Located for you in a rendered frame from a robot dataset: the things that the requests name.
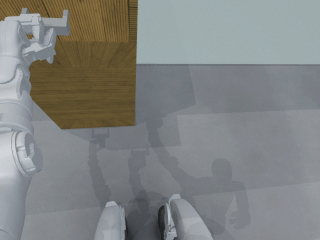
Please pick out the robot left thigh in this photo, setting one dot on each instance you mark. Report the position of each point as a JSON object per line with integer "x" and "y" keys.
{"x": 111, "y": 224}

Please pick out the robot thigh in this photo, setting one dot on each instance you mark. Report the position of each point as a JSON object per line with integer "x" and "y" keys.
{"x": 186, "y": 221}
{"x": 111, "y": 224}

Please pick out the drawer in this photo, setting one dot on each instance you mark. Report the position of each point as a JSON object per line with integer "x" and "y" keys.
{"x": 89, "y": 20}

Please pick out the robot right thigh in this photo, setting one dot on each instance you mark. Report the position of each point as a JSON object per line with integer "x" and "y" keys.
{"x": 186, "y": 221}

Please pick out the handle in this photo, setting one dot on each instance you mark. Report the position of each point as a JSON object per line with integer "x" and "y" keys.
{"x": 60, "y": 25}

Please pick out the robot left upper arm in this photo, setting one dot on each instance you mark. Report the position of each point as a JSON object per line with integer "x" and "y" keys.
{"x": 20, "y": 159}

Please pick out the robot left hand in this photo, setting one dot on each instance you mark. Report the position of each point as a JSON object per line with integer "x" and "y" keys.
{"x": 13, "y": 40}

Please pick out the cabinet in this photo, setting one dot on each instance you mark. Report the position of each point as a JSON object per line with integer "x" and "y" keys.
{"x": 90, "y": 84}

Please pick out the left robot forearm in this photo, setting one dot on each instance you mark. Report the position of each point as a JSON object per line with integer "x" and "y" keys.
{"x": 16, "y": 104}

